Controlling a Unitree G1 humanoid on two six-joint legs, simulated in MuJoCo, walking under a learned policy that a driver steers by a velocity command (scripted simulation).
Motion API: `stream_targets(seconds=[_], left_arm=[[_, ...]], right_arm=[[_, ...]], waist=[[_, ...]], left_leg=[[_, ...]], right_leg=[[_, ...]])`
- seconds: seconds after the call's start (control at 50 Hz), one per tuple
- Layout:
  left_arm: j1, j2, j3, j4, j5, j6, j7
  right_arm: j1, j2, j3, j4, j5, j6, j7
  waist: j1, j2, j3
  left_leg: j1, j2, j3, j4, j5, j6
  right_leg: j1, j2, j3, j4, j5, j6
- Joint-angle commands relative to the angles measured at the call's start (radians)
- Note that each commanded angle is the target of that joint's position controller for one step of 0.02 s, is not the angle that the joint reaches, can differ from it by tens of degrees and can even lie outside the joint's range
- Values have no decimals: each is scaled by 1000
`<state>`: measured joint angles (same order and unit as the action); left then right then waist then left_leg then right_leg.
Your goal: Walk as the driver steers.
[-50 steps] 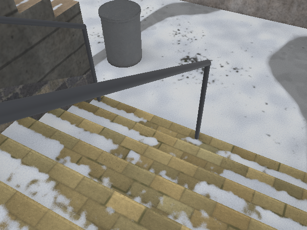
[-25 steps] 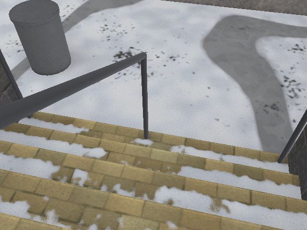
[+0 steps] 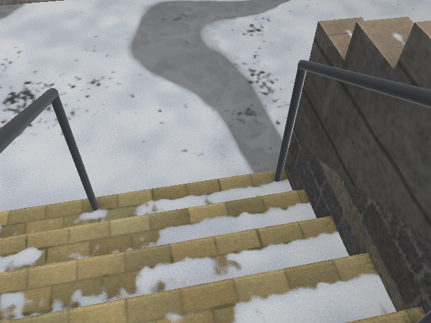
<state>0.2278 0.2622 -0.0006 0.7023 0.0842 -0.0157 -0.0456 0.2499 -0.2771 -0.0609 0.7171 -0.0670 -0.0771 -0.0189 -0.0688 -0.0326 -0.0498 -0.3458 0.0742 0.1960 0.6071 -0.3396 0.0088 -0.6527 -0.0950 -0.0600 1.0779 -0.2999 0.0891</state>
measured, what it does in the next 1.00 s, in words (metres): goes down: right foot, then left foot 0.18 m lower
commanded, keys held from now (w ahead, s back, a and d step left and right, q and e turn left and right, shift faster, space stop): w+e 0.20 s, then w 0.16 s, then w+q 0.64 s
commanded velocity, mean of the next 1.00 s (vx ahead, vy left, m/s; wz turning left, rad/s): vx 0.40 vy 0.00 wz -0.01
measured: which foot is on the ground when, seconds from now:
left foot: down 0.00-0.10, up 0.12-0.60, down 0.62-1.00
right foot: up 0.00-0.06, down 0.08-0.62, up 0.64-1.00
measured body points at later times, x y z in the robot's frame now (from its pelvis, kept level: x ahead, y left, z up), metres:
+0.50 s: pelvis +0.14 -0.06 -0.07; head +0.14 -0.05 +0.38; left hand +0.10 +0.17 -0.21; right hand +0.24 -0.30 -0.18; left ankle +0.30 +0.05 -0.77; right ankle -0.01 -0.13 -0.73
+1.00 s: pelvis +0.42 -0.06 -0.25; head +0.43 -0.06 +0.20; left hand +0.63 +0.13 -0.35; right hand +0.33 -0.24 -0.40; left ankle +0.29 +0.04 -0.90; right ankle +0.64 -0.21 -0.94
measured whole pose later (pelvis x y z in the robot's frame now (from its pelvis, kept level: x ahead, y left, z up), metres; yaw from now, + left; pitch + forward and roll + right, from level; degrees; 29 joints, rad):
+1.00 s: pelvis +0.42 -0.06 -0.25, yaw +5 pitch +2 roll +2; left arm 0.06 0.21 -0.08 0.77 0.11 -0.06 -0.08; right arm 0.58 -0.11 0.05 1.01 -0.09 -0.13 0.03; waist -0.16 -0.04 -0.06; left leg -0.32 -0.19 -0.10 1.07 -0.77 0.09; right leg -0.70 -0.11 0.06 0.62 0.46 -0.01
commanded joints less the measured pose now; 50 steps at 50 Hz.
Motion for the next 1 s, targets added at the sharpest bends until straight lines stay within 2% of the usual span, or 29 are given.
stream_targets(seconds=[0.02, 0.08, 0.1, 0.12, 0.14, 0.18, 0.24, 0.28, 0.34, 0.44, 0.46, 0.48, 0.5, 0.56, 0.6, 0.62, 0.64, 0.66, 0.68, 0.7, 0.72, 0.76, 0.8, 0.84, 0.86, 0.9, 0.92, 0.96, 1.0], left_arm=[[-58, 89, 37, -61, 6, -16, 41], [31, 123, 80, -5, -35, -75, 34], [115, 124, 103, 21, -22, -92, 35], [336, 199, 122, 65, -12, -114, 60], [492, 208, 115, 96, 6, -131, 25], [311, 92, 85, 107, -31, -117, -36], [132, -5, 26, 88, -7, -82, -34], [169, 50, 31, 107, -4, -93, -16], [323, -2, -11, 203, 13, -123, 17], [329, 38, -22, 233, 18, -99, -14], [291, 123, 44, 219, -138, -44, 37], [314, 120, 38, 220, -122, -14, 58], [380, 20, -28, 254, 16, -69, 28], [387, 23, -18, 271, -16, -65, 20], [255, 100, -2, 258, 18, -46, -25], [232, 123, 4, 272, 51, -44, -70], [332, 47, 5, 297, 35, -52, -94], [344, 24, -2, 236, 9, -60, -106], [218, 40, -17, 124, -11, -75, -106], [123, 76, -14, 58, -35, -83, -75], [156, 68, -22, 83, -16, -83, -40], [176, -26, -57, 104, 29, -70, -19], [59, -4, -47, 103, 32, -47, -27], [84, -53, -69, 102, 27, -52, -51], [22, -23, -71, 88, 36, -60, -54], [-196, 29, -58, 40, 52, -66, -37], [-232, 32, -62, 40, 39, -68, -36], [-238, -7, -64, 0, 27, -50, -32], [-153, -4, -56, -4, 22, -44, -24]], right_arm=[[74, -186, -68, -27, 13, -17, 18], [11, -216, -76, -16, 10, -11, 34], [11, -143, -52, 1, -21, -14, 41], [-40, -17, -18, -90, -46, -18, 43], [-187, -24, 2, -159, 8, -30, 65], [-175, -77, -16, -101, 49, -32, 36], [-25, -26, 26, -19, -46, -12, 48], [6, -12, 42, 9, -54, 4, 91], [-91, -51, 51, 28, -32, 3, 93], [-160, -18, 70, 18, -44, 13, 95], [-194, -10, 31, 31, 70, 52, 69], [-228, 12, 42, 22, 83, 69, 60], [-231, -12, 71, 34, -43, 34, 87], [-193, -4, 64, 98, -26, 12, 88], [154, -39, 41, 231, 3, -6, 88], [441, -152, -18, 324, -2, -22, 81], [643, -206, -35, 379, -39, -9, 87], [541, -268, -47, 321, -39, -13, 94], [450, -263, -50, 278, -46, -13, 99], [349, -193, -35, 276, -19, -16, 106], [247, -20, 23, 274, -31, -16, 110], [14, 103, 86, 214, -42, -56, 87], [12, 39, 82, 199, 15, -83, 66], [160, -31, 75, 252, -19, -83, 72], [216, -18, 74, 278, -33, -91, 57], [468, 37, 85, 337, 6, -91, 5], [429, 61, 90, 294, 17, -77, -3], [350, -9, 82, 276, -37, -47, 38], [341, -17, 78, 243, -36, -47, 61]], waist=[[-51, 192, 27], [14, 96, 28], [67, 21, -22], [127, -239, -169], [266, -121, -88], [164, -29, 104], [55, 25, 101], [71, 0, 46], [145, 9, 9], [126, -49, 121], [133, 7, 99], [169, -8, 129], [172, -57, 211], [190, 7, 205], [21, 70, 128], [-117, 174, 62], [-135, 394, -101], [-49, 253, -179], [-87, 178, -138], [-78, 126, -17], [8, -37, 87], [149, -24, 186], [88, 64, 123], [105, 52, 78], [54, 16, 87], [-112, 44, 97], [-130, -13, 73], [-43, 75, 100], [4, 75, 127]], left_leg=[[90, 337, -282, -250, -73, 191], [15, 301, -230, -117, -383, 170], [-147, 240, -132, 97, -355, 139], [-452, 37, -35, 556, -389, 39], [-735, -107, -294, 544, -362, 35], [-785, -26, -318, 679, -209, 38], [-520, 40, -309, 603, 125, 53], [-452, 12, -272, 558, 361, 44], [-541, 32, -315, 256, 695, -8], [-141, -23, -210, 129, 694, 0], [-124, -76, -179, 81, 782, 15], [-150, -84, -183, 32, 700, 15], [-344, 36, -294, -32, 550, 7], [-249, 31, -214, -207, 449, 16], [225, 7, -148, -260, 571, 22], [553, -47, -95, -244, 555, 61], [871, 63, -265, -6, 929, 258], [974, 156, -488, 28, 1123, 343], [981, 258, -678, -57, 773, 445], [810, 330, -842, -155, 228, 450], [534, 304, -764, -197, -15, 381], [-59, 138, -606, -269, 20, 329], [-386, -29, -410, -271, -5, 317], [-505, -41, -425, -122, 144, 312], [-253, -22, -522, -15, 158, 308], [271, 9, -653, 180, 81, 310], [173, -55, -611, 236, -40, 271], [-335, -89, -575, 177, -92, 265], [-467, -109, -597, 241, -156, 240]], right_leg=[[55, 19, -56, -196, -91, -52], [345, 116, -109, -506, 48, -146], [587, 120, -47, -505, 86, -188], [913, -116, 380, -589, 210, -396], [972, -239, 745, -771, -50, -475], [733, -217, 610, -728, -164, -431], [297, -107, 377, -677, -118, -380], [217, -48, 292, -644, -51, -391], [365, -52, 290, -493, 8, -393], [14, -31, 277, -439, -202, -373], [146, -18, 229, -359, -11, -295], [205, -15, 224, -311, 34, -283], [322, -99, 385, -292, -177, -331], [412, -111, 395, -192, -19, -360], [220, -83, 283, 76, 59, -310], [74, 18, 167, 427, 168, -251], [-218, 212, 67, 1011, -458, -146], [-423, 201, 78, 1101, -446, -113], [-663, 186, 95, 1136, -415, -95], [-821, 134, 168, 1063, -311, -104], [-757, 23, 241, 869, -93, -148], [-423, -97, 273, 372, 255, -200], [10, -53, 107, 17, 478, -146], [204, 1, 33, 169, 501, -106], [-43, -48, 184, 37, 602, -87], [-513, -26, 177, -262, 615, -53], [-359, -24, 176, -540, 859, -74], [175, 21, 43, -469, 879, -102], [424, 45, 23, -440, 736, -96]])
